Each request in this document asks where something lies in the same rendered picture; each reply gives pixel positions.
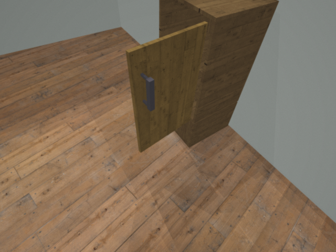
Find handle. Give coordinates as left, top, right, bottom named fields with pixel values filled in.
left=141, top=73, right=155, bottom=111

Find cupboard door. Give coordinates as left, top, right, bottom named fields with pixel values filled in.
left=126, top=22, right=208, bottom=153

